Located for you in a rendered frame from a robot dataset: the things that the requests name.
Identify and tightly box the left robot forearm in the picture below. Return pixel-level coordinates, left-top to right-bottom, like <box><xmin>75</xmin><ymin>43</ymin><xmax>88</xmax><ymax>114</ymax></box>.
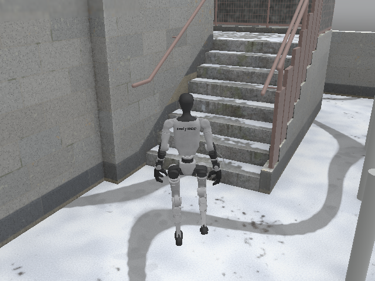
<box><xmin>155</xmin><ymin>143</ymin><xmax>166</xmax><ymax>170</ymax></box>

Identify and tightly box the robot right hand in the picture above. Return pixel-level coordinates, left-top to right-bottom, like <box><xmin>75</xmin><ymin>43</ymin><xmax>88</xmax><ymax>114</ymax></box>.
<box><xmin>208</xmin><ymin>170</ymin><xmax>221</xmax><ymax>186</ymax></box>

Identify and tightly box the right robot forearm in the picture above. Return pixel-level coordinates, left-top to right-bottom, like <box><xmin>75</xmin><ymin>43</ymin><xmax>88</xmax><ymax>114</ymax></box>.
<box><xmin>209</xmin><ymin>142</ymin><xmax>220</xmax><ymax>171</ymax></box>

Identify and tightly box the robot right upper arm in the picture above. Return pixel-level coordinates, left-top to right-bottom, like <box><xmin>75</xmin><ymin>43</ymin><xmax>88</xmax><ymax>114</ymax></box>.
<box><xmin>199</xmin><ymin>118</ymin><xmax>214</xmax><ymax>151</ymax></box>

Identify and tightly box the robot right shin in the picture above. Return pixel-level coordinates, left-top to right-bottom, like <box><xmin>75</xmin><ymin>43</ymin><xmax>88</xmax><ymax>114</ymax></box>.
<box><xmin>199</xmin><ymin>187</ymin><xmax>207</xmax><ymax>227</ymax></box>

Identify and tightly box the robot left upper arm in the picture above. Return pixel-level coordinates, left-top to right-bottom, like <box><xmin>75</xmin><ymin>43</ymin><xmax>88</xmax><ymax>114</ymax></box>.
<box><xmin>160</xmin><ymin>119</ymin><xmax>175</xmax><ymax>151</ymax></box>

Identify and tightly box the robot left hand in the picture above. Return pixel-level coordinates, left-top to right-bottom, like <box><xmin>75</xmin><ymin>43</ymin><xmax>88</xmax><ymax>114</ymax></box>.
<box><xmin>154</xmin><ymin>168</ymin><xmax>168</xmax><ymax>183</ymax></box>

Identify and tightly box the right robot foot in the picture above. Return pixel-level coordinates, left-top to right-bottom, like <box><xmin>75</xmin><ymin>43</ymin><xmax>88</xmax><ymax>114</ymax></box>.
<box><xmin>200</xmin><ymin>225</ymin><xmax>208</xmax><ymax>235</ymax></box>

